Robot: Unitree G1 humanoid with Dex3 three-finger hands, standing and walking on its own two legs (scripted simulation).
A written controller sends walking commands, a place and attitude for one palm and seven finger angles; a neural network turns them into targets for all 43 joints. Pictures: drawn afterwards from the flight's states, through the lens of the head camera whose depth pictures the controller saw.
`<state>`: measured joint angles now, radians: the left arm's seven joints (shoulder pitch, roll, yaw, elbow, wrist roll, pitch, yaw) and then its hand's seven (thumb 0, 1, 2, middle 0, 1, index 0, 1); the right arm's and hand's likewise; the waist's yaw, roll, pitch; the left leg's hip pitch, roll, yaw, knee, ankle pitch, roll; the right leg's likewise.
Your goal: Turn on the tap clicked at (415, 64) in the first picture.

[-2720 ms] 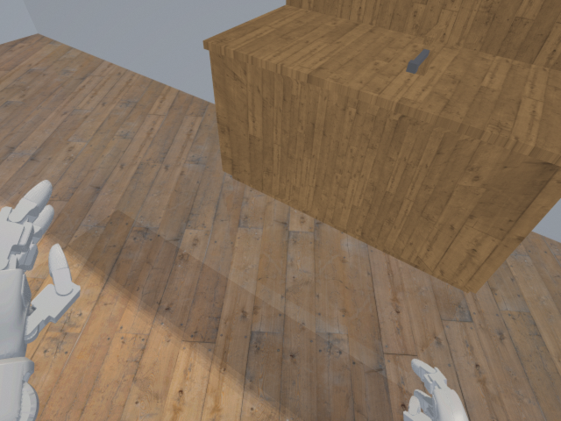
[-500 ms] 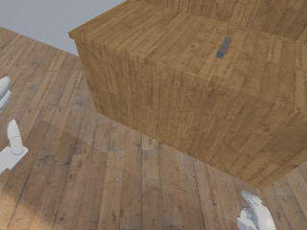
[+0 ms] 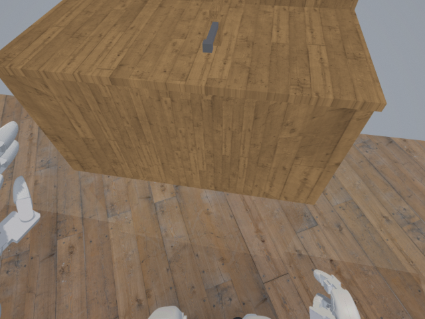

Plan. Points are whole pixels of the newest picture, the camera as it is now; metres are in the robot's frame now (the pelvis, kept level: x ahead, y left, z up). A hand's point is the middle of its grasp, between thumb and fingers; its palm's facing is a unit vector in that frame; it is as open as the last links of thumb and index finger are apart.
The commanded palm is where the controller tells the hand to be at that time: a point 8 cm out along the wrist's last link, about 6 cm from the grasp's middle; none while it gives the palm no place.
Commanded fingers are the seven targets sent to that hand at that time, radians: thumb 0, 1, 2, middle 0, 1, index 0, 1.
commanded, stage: turn to face it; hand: left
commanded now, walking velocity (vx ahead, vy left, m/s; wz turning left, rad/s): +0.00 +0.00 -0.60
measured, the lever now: (207, 46) +0.83 +0.06 +0.06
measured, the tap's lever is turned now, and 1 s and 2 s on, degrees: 0 0 0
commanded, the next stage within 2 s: take the last steps up to it in 0.80 s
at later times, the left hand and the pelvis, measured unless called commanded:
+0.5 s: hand (132, 212) +0.23 +0.12 +0.17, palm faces +0.11 -0.87 -0.47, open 7.4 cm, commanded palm +0.18 +0.19 +0.18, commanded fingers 0.00 0.90 0.90 -0.20 -0.30 -0.20 -0.30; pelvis -0.06 -0.04 -0.01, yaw -17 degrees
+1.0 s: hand (161, 243) +0.19 +0.07 +0.17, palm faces +0.00 -0.90 -0.43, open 7.4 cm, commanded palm +0.16 +0.13 +0.18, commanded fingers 0.00 0.90 0.90 -0.20 -0.30 -0.20 -0.30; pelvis -0.11 -0.05 -0.01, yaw -26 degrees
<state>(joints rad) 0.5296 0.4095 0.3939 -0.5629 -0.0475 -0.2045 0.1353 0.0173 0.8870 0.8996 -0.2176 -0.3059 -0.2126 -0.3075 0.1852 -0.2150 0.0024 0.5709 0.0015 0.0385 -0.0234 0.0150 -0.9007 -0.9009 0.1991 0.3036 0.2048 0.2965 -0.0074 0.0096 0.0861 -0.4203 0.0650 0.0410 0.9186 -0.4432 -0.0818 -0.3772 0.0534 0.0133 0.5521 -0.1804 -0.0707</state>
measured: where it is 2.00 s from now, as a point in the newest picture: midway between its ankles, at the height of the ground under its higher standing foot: outside the picture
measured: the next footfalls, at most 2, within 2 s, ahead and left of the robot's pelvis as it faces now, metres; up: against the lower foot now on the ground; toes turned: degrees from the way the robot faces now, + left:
left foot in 0.12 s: +0.03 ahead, +0.14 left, +0.00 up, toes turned +0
right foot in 0.40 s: +0.00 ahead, -0.15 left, +0.00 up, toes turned -19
